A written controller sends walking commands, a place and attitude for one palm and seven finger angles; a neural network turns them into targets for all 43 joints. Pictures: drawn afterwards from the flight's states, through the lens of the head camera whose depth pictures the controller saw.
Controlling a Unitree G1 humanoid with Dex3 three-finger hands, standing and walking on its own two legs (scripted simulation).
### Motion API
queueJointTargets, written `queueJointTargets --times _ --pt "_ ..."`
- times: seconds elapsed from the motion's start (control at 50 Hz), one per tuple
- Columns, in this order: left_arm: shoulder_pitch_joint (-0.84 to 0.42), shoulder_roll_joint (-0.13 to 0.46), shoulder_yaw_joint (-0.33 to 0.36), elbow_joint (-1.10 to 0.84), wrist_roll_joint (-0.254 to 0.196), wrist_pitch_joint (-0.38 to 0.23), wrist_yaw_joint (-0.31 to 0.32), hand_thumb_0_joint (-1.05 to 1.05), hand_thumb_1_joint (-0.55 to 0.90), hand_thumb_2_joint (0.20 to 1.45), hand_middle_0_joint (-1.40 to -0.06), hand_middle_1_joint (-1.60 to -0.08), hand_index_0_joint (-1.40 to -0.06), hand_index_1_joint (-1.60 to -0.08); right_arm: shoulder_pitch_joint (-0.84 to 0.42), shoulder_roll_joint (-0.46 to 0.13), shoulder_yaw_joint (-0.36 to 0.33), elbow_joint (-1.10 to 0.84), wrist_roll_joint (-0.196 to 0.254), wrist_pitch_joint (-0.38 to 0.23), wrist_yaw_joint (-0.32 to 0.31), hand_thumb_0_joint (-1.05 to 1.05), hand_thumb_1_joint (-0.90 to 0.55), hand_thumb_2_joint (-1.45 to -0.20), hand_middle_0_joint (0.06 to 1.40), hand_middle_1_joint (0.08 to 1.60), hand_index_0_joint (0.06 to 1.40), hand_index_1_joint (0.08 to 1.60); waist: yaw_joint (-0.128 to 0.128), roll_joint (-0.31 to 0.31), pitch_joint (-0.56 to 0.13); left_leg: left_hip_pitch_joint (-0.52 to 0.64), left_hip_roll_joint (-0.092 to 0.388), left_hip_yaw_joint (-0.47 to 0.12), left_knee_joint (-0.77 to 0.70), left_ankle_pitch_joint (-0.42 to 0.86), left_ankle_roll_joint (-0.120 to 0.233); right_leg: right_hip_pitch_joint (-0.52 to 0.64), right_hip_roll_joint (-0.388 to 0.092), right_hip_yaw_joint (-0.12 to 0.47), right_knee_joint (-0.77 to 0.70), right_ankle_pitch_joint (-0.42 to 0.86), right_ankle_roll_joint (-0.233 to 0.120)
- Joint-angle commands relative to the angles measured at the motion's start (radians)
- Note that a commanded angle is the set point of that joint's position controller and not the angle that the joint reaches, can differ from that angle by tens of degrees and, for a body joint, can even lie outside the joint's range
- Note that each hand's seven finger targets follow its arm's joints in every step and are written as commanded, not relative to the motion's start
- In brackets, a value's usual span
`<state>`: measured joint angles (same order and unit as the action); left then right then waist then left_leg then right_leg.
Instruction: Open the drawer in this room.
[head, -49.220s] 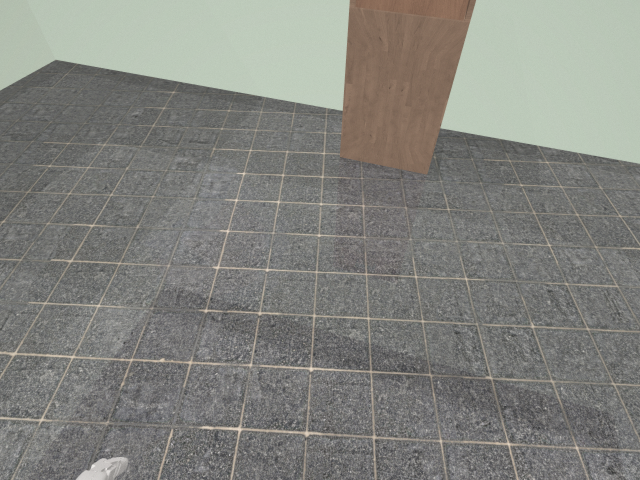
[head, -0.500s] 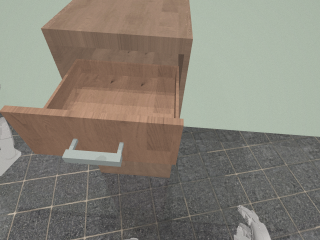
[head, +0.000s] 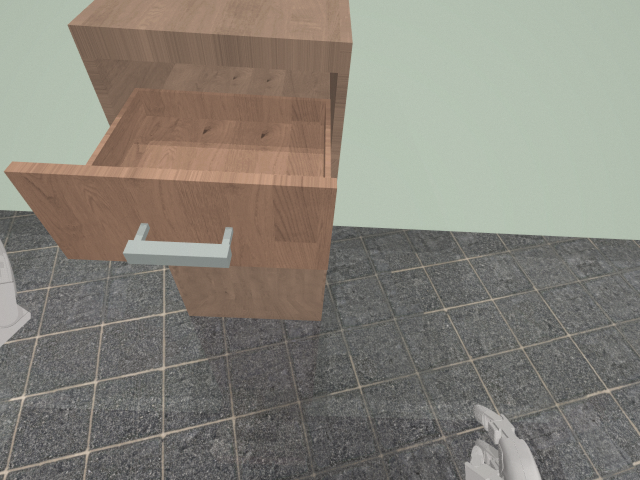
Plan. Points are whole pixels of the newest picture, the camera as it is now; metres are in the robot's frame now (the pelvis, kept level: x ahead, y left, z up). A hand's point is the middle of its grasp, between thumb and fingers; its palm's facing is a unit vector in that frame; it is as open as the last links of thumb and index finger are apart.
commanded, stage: stop stepping back and stand still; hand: left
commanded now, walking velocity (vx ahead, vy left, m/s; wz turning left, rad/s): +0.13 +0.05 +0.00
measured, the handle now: (182, 242) +0.41 +0.21 +0.05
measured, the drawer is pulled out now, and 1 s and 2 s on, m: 0.30 0.30 0.30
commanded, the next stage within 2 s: let the arm hang, fingers relaxed in 0.86 s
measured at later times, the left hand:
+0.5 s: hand out of the picture +0.08 +0.25 +0.22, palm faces +0.49 -0.78 -0.38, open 7.4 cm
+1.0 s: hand out of the picture +0.07 +0.24 +0.20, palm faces +0.40 -0.78 -0.48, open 7.4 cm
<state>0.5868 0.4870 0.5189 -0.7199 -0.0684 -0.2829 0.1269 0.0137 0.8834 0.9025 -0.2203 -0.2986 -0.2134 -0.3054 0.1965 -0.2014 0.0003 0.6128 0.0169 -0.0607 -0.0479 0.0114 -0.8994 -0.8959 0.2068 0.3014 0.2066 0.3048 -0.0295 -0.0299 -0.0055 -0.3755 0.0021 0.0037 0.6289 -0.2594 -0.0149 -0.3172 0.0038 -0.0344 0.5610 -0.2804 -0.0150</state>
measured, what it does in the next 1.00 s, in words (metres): walks backwards: left foot, then left foot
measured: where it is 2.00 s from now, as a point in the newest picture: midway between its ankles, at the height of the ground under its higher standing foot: outside the picture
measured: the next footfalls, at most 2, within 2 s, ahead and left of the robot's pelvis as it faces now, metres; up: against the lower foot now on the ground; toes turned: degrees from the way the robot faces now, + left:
left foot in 0.02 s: +0.05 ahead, +0.12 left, +0.00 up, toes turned +1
left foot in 0.36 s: -0.03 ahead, +0.11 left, +0.00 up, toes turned +2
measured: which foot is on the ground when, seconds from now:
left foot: up 0.00-0.00, down 0.02-0.20, up 0.22-0.34, down 0.36-1.00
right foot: down 0.00-0.36, up 0.38-0.58, down 0.60-1.00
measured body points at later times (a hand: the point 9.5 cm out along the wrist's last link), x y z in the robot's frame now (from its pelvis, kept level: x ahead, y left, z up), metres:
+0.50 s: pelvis -0.12 +0.00 +0.00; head -0.14 +0.02 +0.45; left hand +0.05 +0.29 +0.24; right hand +0.02 -0.23 -0.08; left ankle -0.07 +0.10 -0.73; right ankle -0.10 -0.10 -0.67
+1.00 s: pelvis -0.13 +0.00 +0.00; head -0.13 +0.00 +0.45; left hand +0.05 +0.28 +0.22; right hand +0.03 -0.24 -0.09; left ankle -0.07 +0.11 -0.73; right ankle -0.12 -0.10 -0.73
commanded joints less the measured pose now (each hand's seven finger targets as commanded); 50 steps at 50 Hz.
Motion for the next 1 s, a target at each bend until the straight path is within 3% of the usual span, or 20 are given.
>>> queueJointTargets --times 0.0,0.04,0.12,0.16,0.2,0.3,0.34,0.36,0.42,0.5,0.54,0.58,0.6,0.72,0.76,0.8,0.86,0.92,0.94,0.98 --pt "-0.034 0.144 0.102 -0.206 -0.012 -0.041 0.027 0.000 0.900 0.900 -0.200 -0.300 -0.200 -0.300 -0.077 -0.145 -0.072 -0.181 0.015 -0.071 -0.003 0.000 -0.900 -0.900 0.200 0.300 0.200 0.300 0.019 0.180 -0.213 0.272 0.246 -0.128 -0.208 0.683 0.085 0.005 -0.045 0.046 0.127 0.036 0.026" --pt "-0.004 0.149 0.121 -0.239 -0.012 -0.017 0.028 0.000 0.900 0.900 -0.200 -0.300 -0.200 -0.300 -0.071 -0.113 -0.052 -0.194 -0.013 -0.081 0.008 0.000 -0.900 -0.900 0.200 0.300 0.200 0.300 0.022 0.322 -0.168 0.099 0.264 -0.219 -0.274 0.447 0.137 0.021 -0.012 0.029 0.184 -0.214 0.036" --pt "-0.002 0.135 0.118 -0.251 0.001 -0.004 0.044 0.000 0.900 0.900 -0.200 -0.300 -0.200 -0.300 -0.076 -0.129 -0.043 -0.195 0.013 -0.098 0.015 0.000 -0.900 -0.900 0.200 0.300 0.200 0.300 0.016 0.154 -0.110 -0.101 0.154 -0.114 -0.216 -0.128 0.087 0.229 -0.025 0.022 -0.070 0.002 0.028" --pt "-0.029 0.172 0.147 -0.210 0.011 0.009 0.052 0.000 0.900 0.900 -0.200 -0.300 -0.200 -0.300 -0.078 -0.133 -0.059 -0.204 0.007 -0.078 0.008 0.000 -0.900 -0.900 0.200 0.300 0.200 0.300 0.015 -0.021 -0.067 -0.092 0.014 -0.018 -0.046 -0.339 0.036 0.061 -0.110 0.206 -0.263 -0.390 -0.031" --pt "-0.071 0.130 0.094 -0.143 0.014 0.018 0.057 0.000 0.900 0.900 -0.200 -0.300 -0.200 -0.300 -0.054 -0.126 -0.064 -0.161 -0.006 -0.057 0.000 0.000 -0.900 -0.900 0.200 0.300 0.200 0.300 -0.010 -0.106 -0.027 0.058 -0.038 0.017 0.319 -0.185 0.017 -0.213 -0.289 0.426 -0.407 -0.544 -0.124" --pt "-0.177 0.097 0.038 -0.031 0.025 0.036 0.058 0.000 0.900 0.900 -0.200 -0.300 -0.200 -0.300 -0.055 -0.122 -0.033 -0.143 -0.006 -0.053 -0.017 0.000 -0.900 -0.900 0.200 0.300 0.200 0.300 -0.022 -0.013 0.013 0.149 0.006 0.016 -0.104 -0.236 0.075 -0.221 -0.154 0.152 -0.205 -0.469 -0.070" --pt "-0.214 0.088 0.030 -0.109 0.028 0.021 0.057 0.000 0.900 0.900 -0.200 -0.300 -0.200 -0.300 -0.053 -0.167 -0.052 -0.159 -0.008 -0.070 -0.008 0.000 -0.900 -0.900 0.200 0.300 0.200 0.300 -0.017 0.297 0.027 0.038 0.223 -0.351 -0.396 -0.438 0.180 -0.143 0.059 -0.031 0.285 -0.230 0.017" --pt "-0.239 0.138 0.071 -0.136 0.035 0.013 0.056 0.000 0.900 0.900 -0.200 -0.300 -0.200 -0.300 -0.064 -0.130 -0.051 -0.166 -0.012 -0.079 -0.003 0.000 -0.900 -0.900 0.200 0.300 0.200 0.300 -0.014 0.362 0.011 -0.061 0.322 -0.483 -0.476 -0.572 0.243 -0.156 0.065 -0.009 0.574 -0.219 0.037" --pt "-0.138 0.092 0.040 -0.124 0.049 0.011 0.041 0.000 0.900 0.900 -0.200 -0.300 -0.200 -0.300 -0.084 -0.111 -0.050 -0.138 -0.005 -0.095 0.034 0.000 -0.900 -0.900 0.200 0.300 0.200 0.300 0.011 0.173 0.054 -0.103 0.261 -0.350 -0.429 -0.452 0.228 -0.230 0.005 0.051 0.648 -0.118 0.017" --pt "-0.095 0.109 0.046 -0.185 0.033 0.013 0.053 0.000 0.900 0.900 -0.200 -0.300 -0.200 -0.300 -0.083 -0.110 -0.028 -0.127 -0.020 -0.093 0.018 0.000 -0.900 -0.900 0.200 0.300 0.200 0.300 0.021 0.266 -0.021 -0.102 0.194 -0.202 -0.374 -0.347 0.148 0.088 0.024 -0.065 0.106 -0.192 0.000" --pt "-0.116 0.121 0.058 -0.150 0.042 0.021 0.050 0.000 0.900 0.900 -0.200 -0.300 -0.200 -0.300 -0.078 -0.116 -0.035 -0.126 -0.018 -0.078 0.009 0.000 -0.900 -0.900 0.200 0.300 0.200 0.300 0.025 0.167 -0.047 -0.183 0.124 -0.112 -0.243 -0.350 0.100 0.297 0.014 -0.057 -0.127 -0.139 -0.014" --pt "-0.143 0.148 0.076 -0.105 0.030 0.019 0.039 0.000 0.900 0.900 -0.200 -0.300 -0.200 -0.300 -0.074 -0.111 -0.047 -0.124 -0.013 -0.050 0.011 0.000 -0.900 -0.900 0.200 0.300 0.200 0.300 0.013 -0.147 -0.021 -0.255 -0.010 0.001 0.250 -0.186 0.046 0.225 -0.273 0.427 -0.384 -0.203 -0.151" --pt "-0.214 0.167 0.096 -0.113 0.020 0.006 0.047 0.000 0.900 0.900 -0.200 -0.300 -0.200 -0.300 -0.061 -0.121 -0.054 -0.120 -0.012 -0.059 0.010 0.000 -0.900 -0.900 0.200 0.300 0.200 0.300 0.004 -0.143 -0.016 -0.275 -0.002 -0.002 0.380 -0.157 0.032 0.200 -0.361 0.488 -0.395 -0.143 -0.194" --pt "-0.139 0.084 0.025 -0.074 0.019 0.012 0.048 0.000 0.900 0.900 -0.200 -0.300 -0.200 -0.300 -0.085 -0.095 -0.035 -0.128 -0.006 -0.047 -0.004 0.000 -0.900 -0.900 0.200 0.300 0.200 0.300 0.000 -0.060 0.031 0.123 0.030 0.035 -0.052 -0.047 0.045 -0.063 -0.213 0.162 -0.309 -0.241 -0.113" --pt "-0.142 0.096 0.028 -0.129 0.016 0.004 0.054 0.000 0.900 0.900 -0.200 -0.300 -0.200 -0.300 -0.084 -0.125 -0.049 -0.138 -0.010 -0.064 -0.014 0.000 -0.900 -0.900 0.200 0.300 0.200 0.300 0.003 0.069 0.040 0.204 0.080 -0.067 -0.232 -0.093 0.072 -0.078 -0.125 0.109 -0.192 -0.225 -0.052" --pt "-0.151 0.095 0.035 -0.174 0.022 -0.005 0.060 0.000 0.900 0.900 -0.200 -0.300 -0.200 -0.300 -0.083 -0.144 -0.046 -0.156 -0.010 -0.074 -0.007 0.000 -0.900 -0.900 0.200 0.300 0.200 0.300 0.021 0.169 -0.002 0.102 0.198 -0.266 -0.320 -0.071 0.123 0.041 0.003 0.016 -0.031 -0.047 0.015" --pt "-0.127 0.132 0.085 -0.183 0.034 -0.006 0.053 0.000 0.900 0.900 -0.200 -0.300 -0.200 -0.300 -0.091 -0.107 -0.033 -0.157 -0.006 -0.088 -0.008 0.000 -0.900 -0.900 0.200 0.300 0.200 0.300 0.026 0.276 0.005 -0.040 0.195 -0.239 -0.433 -0.359 0.105 0.136 0.008 0.008 0.017 -0.087 0.017" --pt "-0.061 0.104 0.064 -0.165 0.030 -0.009 0.051 0.000 0.900 0.900 -0.200 -0.300 -0.200 -0.300 -0.075 -0.104 -0.032 -0.148 -0.003 -0.105 0.003 0.000 -0.900 -0.900 0.200 0.300 0.200 0.300 0.023 0.137 -0.026 -0.009 0.127 -0.136 -0.321 -0.156 0.077 0.197 -0.007 0.031 -0.142 0.006 0.013" --pt "-0.088 -0.148 -0.401 0.787 0.127 0.179 -0.099 0.000 0.900 0.900 -0.200 -0.300 -0.200 -0.300 -0.108 -0.258 -0.091 0.121 -0.008 -0.139 0.065 0.000 -0.900 -0.900 0.200 0.300 0.200 0.300 -0.004 0.078 0.003 -0.038 0.088 -0.085 -0.064 0.084 0.051 0.042 -0.120 0.044 -0.018 0.223 -0.010" --pt "-0.111 -0.219 -0.423 0.850 0.105 0.274 -0.120 0.000 0.900 0.900 -0.200 -0.300 -0.200 -0.300 0.040 -0.114 -0.065 0.131 -0.016 -0.057 0.051 0.000 -0.900 -0.900 0.200 0.300 0.200 0.300 0.004 -0.065 -0.128 0.098 0.086 -0.044 -0.004 0.255 0.033 0.036 -0.143 0.089 -0.056 0.354 -0.029"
